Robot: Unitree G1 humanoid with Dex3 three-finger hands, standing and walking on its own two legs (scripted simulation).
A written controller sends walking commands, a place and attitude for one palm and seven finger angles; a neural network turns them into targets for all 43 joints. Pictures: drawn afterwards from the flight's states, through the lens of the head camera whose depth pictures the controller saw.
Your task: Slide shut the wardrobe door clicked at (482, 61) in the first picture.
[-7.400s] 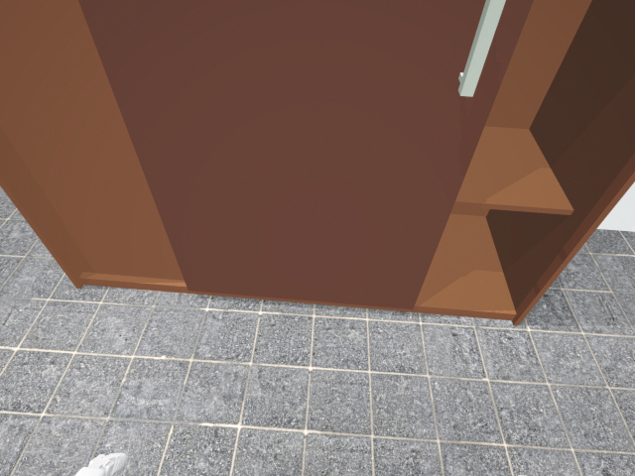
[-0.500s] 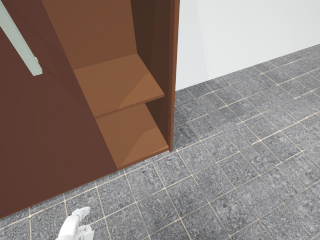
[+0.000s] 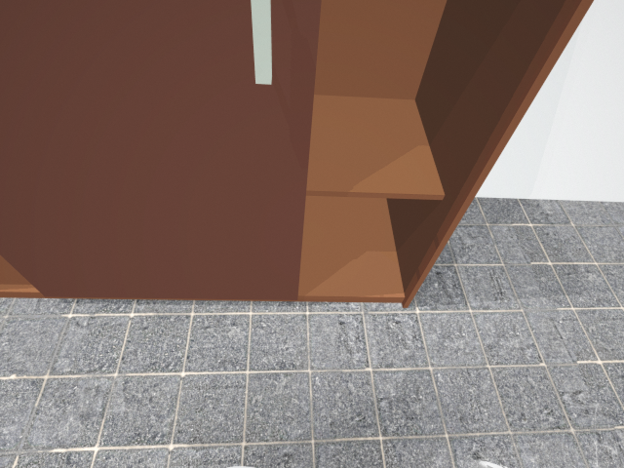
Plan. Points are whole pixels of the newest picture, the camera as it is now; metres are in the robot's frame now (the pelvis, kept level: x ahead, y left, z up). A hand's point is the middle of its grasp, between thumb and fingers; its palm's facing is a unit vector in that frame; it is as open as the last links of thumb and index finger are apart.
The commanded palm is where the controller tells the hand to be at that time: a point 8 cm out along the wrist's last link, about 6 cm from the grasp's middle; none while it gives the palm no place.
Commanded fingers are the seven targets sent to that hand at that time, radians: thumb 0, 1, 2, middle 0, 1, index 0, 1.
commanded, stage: turn to face it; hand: left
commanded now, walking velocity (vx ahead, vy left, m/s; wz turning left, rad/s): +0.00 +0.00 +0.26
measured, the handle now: (262, 4) +0.64 +0.15 +0.24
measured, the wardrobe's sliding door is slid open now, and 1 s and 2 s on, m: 0.38 0.38 0.38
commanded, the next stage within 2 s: take the last steps up to it in 0.06 s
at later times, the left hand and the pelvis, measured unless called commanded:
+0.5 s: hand out of the picture +0.07 +0.18 -0.14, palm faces +0.07 -0.97 -0.23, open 7.3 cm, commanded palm none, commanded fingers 0.00 0.90 0.90 -0.20 -0.30 -0.20 -0.30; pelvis +0.03 -0.01 +0.01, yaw +4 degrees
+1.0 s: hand out of the picture +0.03 +0.09 -0.16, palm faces +0.22 -0.97 -0.12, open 7.3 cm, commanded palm none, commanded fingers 0.00 0.90 0.90 -0.20 -0.30 -0.20 -0.30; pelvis +0.16 -0.01 +0.01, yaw +5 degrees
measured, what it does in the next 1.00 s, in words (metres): walks ahead: right foot, then left foot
